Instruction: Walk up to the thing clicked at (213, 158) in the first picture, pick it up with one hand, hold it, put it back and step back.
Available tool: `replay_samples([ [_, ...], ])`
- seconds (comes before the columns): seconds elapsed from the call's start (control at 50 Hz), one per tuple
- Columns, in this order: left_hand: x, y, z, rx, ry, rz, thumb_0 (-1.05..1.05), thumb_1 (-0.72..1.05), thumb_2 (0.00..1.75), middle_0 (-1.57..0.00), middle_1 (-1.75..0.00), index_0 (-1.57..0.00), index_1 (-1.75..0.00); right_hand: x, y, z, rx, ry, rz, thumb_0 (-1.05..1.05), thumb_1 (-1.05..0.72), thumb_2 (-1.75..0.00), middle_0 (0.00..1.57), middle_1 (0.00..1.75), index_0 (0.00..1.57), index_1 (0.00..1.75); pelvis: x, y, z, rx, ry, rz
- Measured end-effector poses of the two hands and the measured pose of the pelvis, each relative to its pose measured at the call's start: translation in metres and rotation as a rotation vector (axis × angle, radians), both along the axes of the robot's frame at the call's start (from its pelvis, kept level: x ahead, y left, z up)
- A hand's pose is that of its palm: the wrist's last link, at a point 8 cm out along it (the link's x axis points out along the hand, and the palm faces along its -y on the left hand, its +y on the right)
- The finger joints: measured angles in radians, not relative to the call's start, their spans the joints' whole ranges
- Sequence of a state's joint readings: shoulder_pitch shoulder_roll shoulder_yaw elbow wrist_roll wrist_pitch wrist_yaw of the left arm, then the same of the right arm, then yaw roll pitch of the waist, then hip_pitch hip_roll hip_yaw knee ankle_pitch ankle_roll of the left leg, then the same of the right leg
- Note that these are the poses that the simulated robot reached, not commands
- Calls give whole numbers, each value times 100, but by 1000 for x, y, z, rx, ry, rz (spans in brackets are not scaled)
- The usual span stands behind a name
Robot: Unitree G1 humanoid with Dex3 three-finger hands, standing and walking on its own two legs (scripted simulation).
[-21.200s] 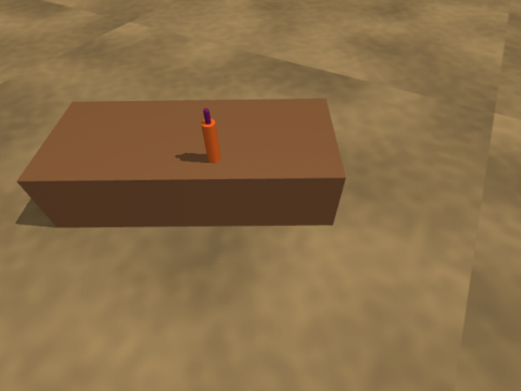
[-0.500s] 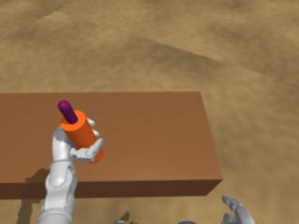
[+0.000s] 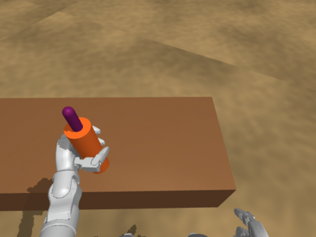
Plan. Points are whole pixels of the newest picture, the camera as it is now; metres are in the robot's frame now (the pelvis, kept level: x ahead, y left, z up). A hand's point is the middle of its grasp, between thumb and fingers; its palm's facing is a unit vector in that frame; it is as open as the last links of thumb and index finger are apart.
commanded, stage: hold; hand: left
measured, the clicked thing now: (86, 142) +0.33 +0.18 +0.07
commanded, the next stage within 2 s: crouch in 0.70 s
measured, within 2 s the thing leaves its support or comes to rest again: neither
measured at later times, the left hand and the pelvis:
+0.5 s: hand (94, 149) +0.33 +0.16 +0.05, palm faces +0.12 -0.99 -0.02, open 7.9 cm; pelvis +0.00 +0.00 +0.00, yaw +0 degrees
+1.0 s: hand (95, 148) +0.33 +0.17 +0.03, palm faces +0.12 -0.99 -0.01, open 7.9 cm; pelvis +0.00 +0.00 +0.00, yaw +0 degrees
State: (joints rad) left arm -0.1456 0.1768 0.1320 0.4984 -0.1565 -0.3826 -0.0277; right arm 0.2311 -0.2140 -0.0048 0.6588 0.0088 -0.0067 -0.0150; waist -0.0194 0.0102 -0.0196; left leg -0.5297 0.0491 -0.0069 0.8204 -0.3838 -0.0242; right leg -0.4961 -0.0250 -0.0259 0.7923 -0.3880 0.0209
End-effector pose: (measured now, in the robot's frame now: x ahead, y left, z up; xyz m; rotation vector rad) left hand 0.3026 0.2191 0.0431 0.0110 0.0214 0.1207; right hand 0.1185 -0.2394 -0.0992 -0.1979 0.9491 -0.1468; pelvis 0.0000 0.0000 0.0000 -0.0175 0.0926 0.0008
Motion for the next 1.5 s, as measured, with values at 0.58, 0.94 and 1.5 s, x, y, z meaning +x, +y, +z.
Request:
replay_samples([
  [0.58, -4, -4, 4, 11, -9, 1, -1, -20, 121, -80, -120, -83, -121, 2, -2, 1, -4, -8, 3, 1, -93, -90, 20, 29, 20, 30, -2, -2, 1, 2, -5, 2],
  [0.94, 2, -2, -1, -6, -3, 0, -1, -20, 120, -81, -119, -84, -119, 1, -3, 0, -2, -3, 1, 1, -92, -90, 20, 29, 20, 30, -1, -2, 0, 1, 4, 1],
  [1.5, 92, 17, -154, -1, 15, 19, -1, -18, 118, -83, -114, -86, -115, -96, -27, -130, -60, 358, -40, 1, -92, -90, 20, 29, 20, 30, -27, -3, -116, -21, 363, -17],
])
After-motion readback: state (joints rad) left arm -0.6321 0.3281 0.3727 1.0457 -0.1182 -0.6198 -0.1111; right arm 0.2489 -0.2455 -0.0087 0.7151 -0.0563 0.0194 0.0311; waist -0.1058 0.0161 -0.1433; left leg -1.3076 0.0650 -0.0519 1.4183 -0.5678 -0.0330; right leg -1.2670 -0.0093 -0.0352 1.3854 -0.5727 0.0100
